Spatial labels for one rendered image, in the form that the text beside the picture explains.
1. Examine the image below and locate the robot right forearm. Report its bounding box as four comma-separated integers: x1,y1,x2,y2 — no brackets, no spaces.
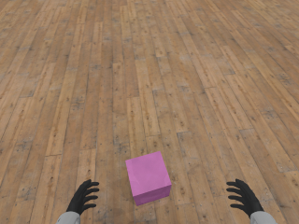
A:
249,211,277,224

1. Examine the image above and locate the left robot hand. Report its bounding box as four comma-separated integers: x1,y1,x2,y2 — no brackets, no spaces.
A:
66,179,100,216

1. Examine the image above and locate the right robot hand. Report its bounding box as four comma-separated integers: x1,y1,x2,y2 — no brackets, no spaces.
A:
226,178,264,218

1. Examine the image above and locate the carton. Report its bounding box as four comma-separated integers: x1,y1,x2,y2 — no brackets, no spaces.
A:
125,151,172,206

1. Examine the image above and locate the robot left forearm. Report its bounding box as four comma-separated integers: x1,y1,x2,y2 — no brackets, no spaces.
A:
55,211,80,224

